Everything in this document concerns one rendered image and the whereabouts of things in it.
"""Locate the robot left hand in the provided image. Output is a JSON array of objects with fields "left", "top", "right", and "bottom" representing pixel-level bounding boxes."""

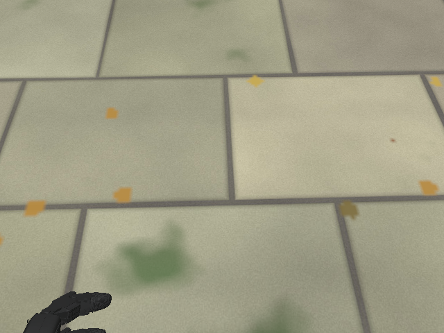
[{"left": 23, "top": 291, "right": 112, "bottom": 333}]

